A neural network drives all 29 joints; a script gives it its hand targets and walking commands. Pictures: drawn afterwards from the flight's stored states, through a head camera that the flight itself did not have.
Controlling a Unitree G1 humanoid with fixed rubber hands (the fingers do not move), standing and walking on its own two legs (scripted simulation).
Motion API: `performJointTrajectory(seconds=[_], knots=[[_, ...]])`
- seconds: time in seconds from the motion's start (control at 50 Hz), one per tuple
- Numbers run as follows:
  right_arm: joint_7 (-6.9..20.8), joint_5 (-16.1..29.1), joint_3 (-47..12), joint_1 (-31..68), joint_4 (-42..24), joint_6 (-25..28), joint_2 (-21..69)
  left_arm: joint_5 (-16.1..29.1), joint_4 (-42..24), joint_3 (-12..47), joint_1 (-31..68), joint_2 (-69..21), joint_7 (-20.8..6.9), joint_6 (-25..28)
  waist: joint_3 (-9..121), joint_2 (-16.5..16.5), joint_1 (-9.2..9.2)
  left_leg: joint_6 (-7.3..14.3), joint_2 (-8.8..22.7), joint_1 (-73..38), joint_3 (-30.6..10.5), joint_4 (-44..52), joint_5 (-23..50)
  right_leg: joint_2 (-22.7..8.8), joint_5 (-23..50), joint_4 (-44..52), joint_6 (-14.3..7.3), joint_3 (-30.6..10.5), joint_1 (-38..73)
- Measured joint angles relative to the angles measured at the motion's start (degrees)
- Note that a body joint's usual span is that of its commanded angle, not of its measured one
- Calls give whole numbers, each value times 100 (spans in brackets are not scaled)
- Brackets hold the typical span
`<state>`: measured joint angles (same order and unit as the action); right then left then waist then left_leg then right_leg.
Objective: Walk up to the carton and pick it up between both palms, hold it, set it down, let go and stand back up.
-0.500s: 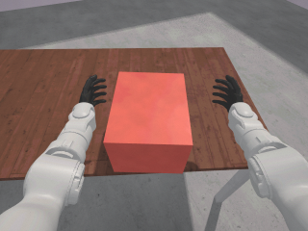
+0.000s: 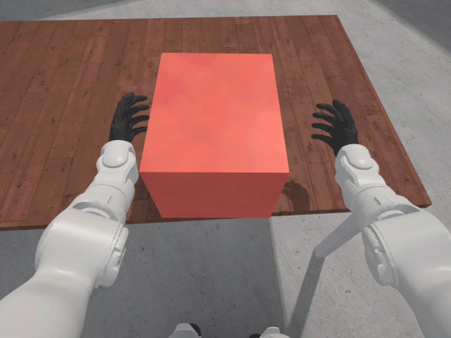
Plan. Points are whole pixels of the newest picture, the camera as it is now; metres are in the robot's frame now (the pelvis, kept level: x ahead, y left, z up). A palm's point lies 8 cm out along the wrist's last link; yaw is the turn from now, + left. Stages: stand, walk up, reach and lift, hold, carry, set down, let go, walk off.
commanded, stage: reach and lift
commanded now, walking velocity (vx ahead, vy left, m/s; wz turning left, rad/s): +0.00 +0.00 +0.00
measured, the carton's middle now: (216, 136) +0.52 +0.04 -0.01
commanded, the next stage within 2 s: none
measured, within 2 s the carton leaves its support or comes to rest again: neither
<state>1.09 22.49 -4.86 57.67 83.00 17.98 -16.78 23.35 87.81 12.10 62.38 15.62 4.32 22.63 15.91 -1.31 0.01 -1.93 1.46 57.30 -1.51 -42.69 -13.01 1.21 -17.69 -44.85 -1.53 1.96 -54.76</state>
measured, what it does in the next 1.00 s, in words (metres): stands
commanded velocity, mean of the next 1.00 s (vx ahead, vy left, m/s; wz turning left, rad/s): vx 0.00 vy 0.00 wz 0.00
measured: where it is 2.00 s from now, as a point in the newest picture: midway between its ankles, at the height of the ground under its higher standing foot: outside the picture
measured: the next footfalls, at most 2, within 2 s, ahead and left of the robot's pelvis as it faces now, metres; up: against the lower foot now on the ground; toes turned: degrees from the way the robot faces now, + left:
none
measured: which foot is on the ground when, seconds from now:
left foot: down 0.00-1.00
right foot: down 0.00-1.00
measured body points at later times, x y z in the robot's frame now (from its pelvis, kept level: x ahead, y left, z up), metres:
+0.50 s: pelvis +0.01 +0.00 +0.00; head +0.13 +0.01 +0.43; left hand +0.49 +0.18 +0.05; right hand +0.49 -0.19 +0.06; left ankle +0.05 +0.14 -0.69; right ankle +0.02 -0.10 -0.69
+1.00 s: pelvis +0.01 +0.00 +0.00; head +0.13 +0.02 +0.44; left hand +0.49 +0.16 +0.05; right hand +0.49 -0.17 +0.05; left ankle +0.05 +0.14 -0.69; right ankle +0.02 -0.10 -0.69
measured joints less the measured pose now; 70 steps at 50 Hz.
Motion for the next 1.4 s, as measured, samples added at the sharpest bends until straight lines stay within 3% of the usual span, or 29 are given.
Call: performJointTrajectory(seconds=[0.18, 0.4, 0.62, 0.96, 1.1, 1.2, 1.4], knots=[[0, 0, -24, 230, 2, 1, 0, -74, 99, -78, 59, -38, -40, 29, 15, 0, 0, -16, 0, 55, 0, -108, -102, 0, -111, -125, -20, 0, -63], [-6, -87, -35, 254, 25, 106, 2, -529, 114, -542, 59, -204, -20, 174, 31, 0, 0, -21, 0, 71, 0, -119, -149, 0, -143, -104, -19, 0, -63], [-65, -489, 210, 258, 22, 210, 219, -1068, 108, -1086, 63, -492, 54, 257, 75, 0, 0, -11, 0, 83, 0, -119, -159, 0, -143, -77, -8, 0, -61], [-278, -1503, 1341, 256, 85, 325, 454, -1869, 49, -1904, 64, -727, 222, 303, 88, 1, 0, 2, 0, 84, 0, 16, -101, 0, -55, 113, 14, 0, -36], [-292, -2862, 2720, 96, 24, 636, 580, -2868, -14, -2864, -12, -830, 213, 432, 22, 2, 0, 28, 0, -90, 2, 353, 54, 1, 134, 503, 39, -1, 161], [-283, -3571, 3355, -233, -172, 936, 704, -3261, -151, -3278, -245, -970, 227, 562, -104, 8, 0, 48, 0, -443, 5, 722, 183, 3, 296, 936, 50, -1, 543], [-273, -3927, 3606, -537, -377, 1084, 805, -3519, -521, -3497, -630, -1156, 245, 648, -238, 17, 0, 71, 0, -897, 10, 1130, 270, 5, 436, 1444, 66, 0, 1043]])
